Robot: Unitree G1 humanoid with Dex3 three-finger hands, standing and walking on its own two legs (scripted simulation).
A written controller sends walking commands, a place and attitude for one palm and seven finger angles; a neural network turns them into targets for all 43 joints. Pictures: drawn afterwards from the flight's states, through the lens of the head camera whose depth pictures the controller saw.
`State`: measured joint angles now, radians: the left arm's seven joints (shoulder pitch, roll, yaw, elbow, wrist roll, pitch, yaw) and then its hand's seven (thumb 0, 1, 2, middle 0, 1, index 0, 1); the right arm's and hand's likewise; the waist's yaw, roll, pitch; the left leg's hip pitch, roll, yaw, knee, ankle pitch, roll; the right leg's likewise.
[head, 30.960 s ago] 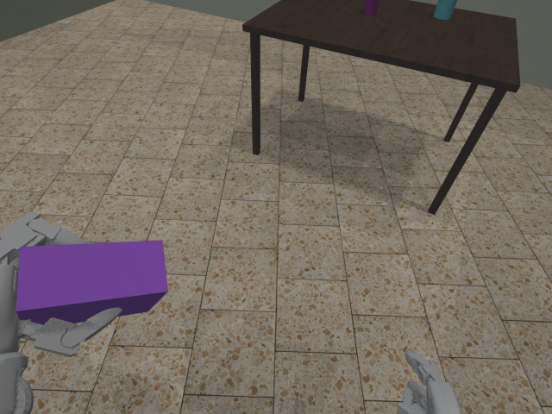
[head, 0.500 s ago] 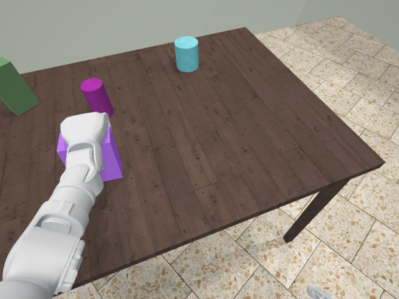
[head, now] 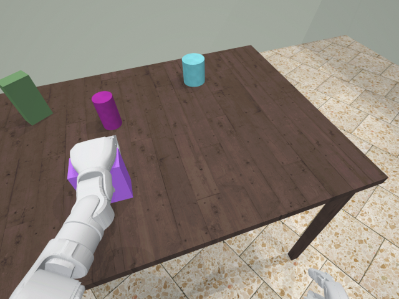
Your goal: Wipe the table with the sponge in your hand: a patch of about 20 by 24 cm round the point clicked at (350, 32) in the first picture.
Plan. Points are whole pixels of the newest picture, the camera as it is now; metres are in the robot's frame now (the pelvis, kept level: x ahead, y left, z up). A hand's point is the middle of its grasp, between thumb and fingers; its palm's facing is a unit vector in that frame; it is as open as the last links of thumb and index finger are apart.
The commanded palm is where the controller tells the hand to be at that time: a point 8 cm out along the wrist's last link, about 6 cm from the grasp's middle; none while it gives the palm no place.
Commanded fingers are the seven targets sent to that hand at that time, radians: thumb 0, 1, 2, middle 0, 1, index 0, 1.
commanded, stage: wipe back along the middle lane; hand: left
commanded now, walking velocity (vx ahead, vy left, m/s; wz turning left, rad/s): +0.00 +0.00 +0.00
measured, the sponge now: (106, 184) +0.37 +0.26 -0.01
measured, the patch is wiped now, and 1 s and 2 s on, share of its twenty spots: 0.60 0.85 0.85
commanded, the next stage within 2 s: slide across to the third lane in 1.34 s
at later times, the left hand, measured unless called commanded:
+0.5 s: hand (103, 183) +0.33 +0.24 +0.04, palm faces +0.00 -0.03 -1.00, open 9.8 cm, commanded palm +0.29 +0.21 +0.07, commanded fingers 0.00 0.10 1.30 -1.20 -1.60 -1.20 -1.60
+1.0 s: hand (107, 204) +0.29 +0.21 +0.04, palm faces +0.03 -0.07 -1.00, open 9.7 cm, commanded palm +0.24 +0.19 +0.08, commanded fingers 0.00 0.10 1.30 -1.20 -1.60 -1.20 -1.60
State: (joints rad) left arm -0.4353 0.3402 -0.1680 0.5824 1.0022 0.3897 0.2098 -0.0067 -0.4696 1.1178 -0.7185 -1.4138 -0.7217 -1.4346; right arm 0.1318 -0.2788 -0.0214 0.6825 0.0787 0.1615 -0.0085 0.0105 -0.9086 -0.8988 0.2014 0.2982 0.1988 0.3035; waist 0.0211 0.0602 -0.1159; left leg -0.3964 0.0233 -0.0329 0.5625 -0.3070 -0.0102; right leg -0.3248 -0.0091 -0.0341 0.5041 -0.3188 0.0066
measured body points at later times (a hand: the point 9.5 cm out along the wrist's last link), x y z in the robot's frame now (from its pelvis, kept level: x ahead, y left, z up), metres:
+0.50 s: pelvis -0.01 +0.00 +0.00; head -0.01 -0.02 +0.45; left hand +0.33 +0.23 +0.10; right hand +0.16 -0.23 -0.12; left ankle -0.02 +0.13 -0.73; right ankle -0.05 -0.13 -0.73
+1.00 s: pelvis -0.01 -0.01 +0.00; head -0.02 -0.04 +0.45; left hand +0.28 +0.21 +0.10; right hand +0.22 -0.22 -0.09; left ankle -0.02 +0.13 -0.73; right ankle -0.05 -0.13 -0.73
